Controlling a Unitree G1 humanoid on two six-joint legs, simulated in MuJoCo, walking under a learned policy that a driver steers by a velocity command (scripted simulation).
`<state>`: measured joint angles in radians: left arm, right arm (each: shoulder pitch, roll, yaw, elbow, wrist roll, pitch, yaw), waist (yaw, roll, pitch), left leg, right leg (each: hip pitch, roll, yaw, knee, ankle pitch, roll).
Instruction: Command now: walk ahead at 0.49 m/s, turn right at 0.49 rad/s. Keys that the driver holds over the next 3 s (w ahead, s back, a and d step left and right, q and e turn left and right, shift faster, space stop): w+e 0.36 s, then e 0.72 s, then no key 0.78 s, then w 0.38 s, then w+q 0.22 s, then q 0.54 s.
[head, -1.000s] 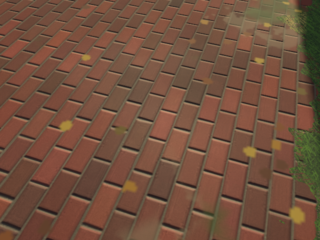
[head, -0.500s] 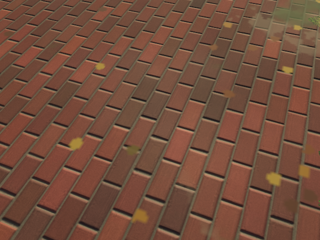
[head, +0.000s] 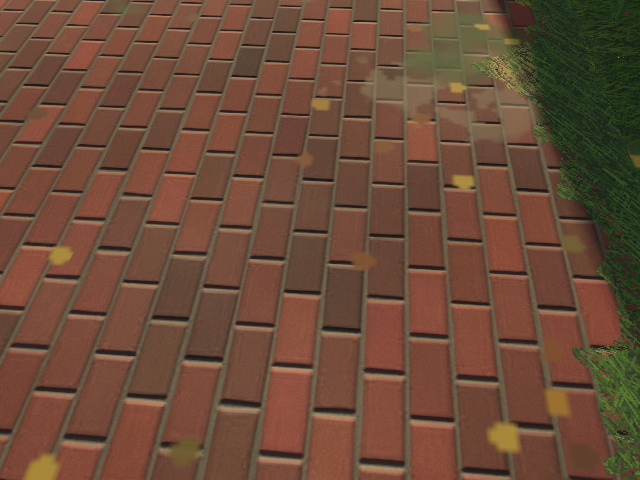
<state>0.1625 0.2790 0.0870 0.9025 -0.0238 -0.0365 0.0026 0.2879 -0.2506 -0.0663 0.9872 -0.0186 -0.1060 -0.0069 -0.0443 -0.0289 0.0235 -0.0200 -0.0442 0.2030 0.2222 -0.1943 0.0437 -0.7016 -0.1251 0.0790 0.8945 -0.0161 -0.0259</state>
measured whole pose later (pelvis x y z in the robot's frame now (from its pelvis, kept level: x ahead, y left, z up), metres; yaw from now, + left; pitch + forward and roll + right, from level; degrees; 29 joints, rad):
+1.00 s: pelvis +0.43 -0.08 -0.01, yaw -36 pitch +1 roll +1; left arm 0.19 0.31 0.08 0.66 -0.02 0.06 0.03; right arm 0.10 -0.27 -0.06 0.77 -0.02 0.00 -0.03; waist -0.01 -0.01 0.08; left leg -0.32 0.04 0.14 0.40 -0.10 0.02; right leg -0.50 -0.06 0.01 0.90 -0.37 0.05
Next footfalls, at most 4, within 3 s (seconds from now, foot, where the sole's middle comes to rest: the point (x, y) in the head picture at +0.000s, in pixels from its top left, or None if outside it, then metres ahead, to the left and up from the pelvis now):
0.22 right None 0.30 -0.15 -0.78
0.68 left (349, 444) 0.59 -0.05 -0.78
1.12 right None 0.39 -0.22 -0.78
1.50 left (351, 462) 0.55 -0.05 -0.78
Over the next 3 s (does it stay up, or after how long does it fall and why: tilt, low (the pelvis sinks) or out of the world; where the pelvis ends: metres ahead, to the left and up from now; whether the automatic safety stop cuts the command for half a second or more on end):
stays up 0.74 -0.35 -0.01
